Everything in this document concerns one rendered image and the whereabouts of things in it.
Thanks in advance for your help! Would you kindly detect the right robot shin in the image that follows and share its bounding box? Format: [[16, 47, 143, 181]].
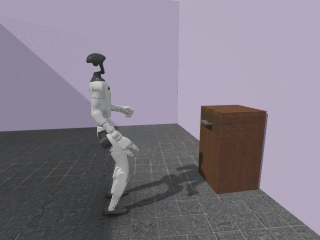
[[109, 171, 131, 211]]

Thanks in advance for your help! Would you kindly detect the robot left hand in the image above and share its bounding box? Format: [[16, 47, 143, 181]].
[[122, 106, 134, 118]]

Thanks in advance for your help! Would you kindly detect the robot right upper arm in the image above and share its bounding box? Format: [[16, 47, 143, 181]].
[[91, 81, 104, 118]]

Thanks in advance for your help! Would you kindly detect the robot right hand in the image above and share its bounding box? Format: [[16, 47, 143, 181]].
[[117, 136, 140, 157]]

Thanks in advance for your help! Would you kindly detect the robot right thigh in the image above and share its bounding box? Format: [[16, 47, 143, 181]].
[[99, 132, 129, 178]]

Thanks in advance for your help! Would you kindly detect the handle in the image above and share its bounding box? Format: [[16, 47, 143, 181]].
[[201, 120, 213, 125]]

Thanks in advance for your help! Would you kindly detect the cabinet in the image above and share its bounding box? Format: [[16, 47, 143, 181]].
[[198, 105, 267, 195]]

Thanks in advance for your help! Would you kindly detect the robot left forearm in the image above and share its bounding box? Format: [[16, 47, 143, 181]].
[[111, 104, 123, 113]]

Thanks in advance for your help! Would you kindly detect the robot right forearm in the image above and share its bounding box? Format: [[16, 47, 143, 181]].
[[93, 110, 122, 141]]

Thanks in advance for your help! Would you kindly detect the drawer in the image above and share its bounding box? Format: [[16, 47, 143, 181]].
[[201, 110, 221, 136]]

